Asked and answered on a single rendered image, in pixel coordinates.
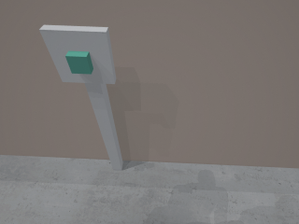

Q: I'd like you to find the panel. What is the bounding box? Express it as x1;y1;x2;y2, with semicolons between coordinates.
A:
39;24;123;171

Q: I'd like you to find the button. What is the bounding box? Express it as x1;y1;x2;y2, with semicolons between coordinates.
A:
65;50;93;75

